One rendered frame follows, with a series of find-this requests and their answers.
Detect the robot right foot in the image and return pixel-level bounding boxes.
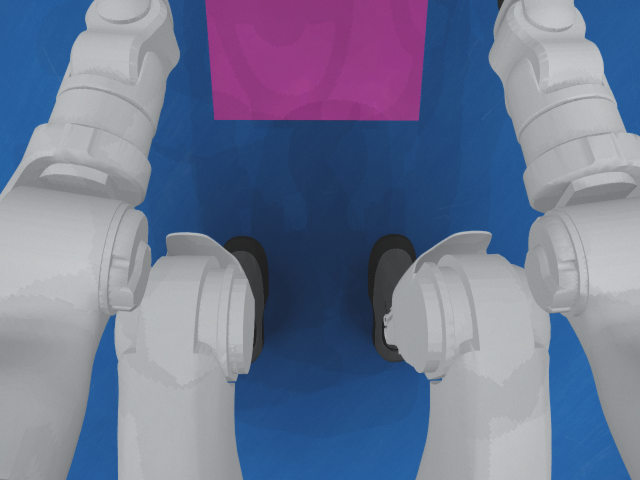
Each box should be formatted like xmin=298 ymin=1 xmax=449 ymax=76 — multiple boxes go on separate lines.
xmin=368 ymin=234 xmax=416 ymax=362

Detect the left robot upper arm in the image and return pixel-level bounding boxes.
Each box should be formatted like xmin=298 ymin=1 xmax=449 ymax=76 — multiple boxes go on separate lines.
xmin=0 ymin=186 xmax=151 ymax=480

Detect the robot left forearm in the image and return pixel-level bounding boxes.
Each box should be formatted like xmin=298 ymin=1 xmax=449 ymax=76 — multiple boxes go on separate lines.
xmin=0 ymin=0 xmax=180 ymax=207

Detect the robot foot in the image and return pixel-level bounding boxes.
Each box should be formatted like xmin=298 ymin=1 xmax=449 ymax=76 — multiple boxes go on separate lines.
xmin=223 ymin=236 xmax=269 ymax=363
xmin=368 ymin=234 xmax=416 ymax=362

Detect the robot right forearm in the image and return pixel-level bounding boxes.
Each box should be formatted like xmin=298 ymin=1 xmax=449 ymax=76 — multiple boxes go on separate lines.
xmin=489 ymin=0 xmax=640 ymax=213

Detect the right robot upper arm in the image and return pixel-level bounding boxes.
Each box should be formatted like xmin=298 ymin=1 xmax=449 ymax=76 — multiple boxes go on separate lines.
xmin=524 ymin=196 xmax=640 ymax=480

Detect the robot left foot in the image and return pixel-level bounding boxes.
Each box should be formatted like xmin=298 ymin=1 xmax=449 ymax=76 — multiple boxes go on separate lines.
xmin=223 ymin=236 xmax=269 ymax=363

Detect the carton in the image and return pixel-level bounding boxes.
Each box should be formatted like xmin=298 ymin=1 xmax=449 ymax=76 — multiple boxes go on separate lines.
xmin=205 ymin=0 xmax=428 ymax=121

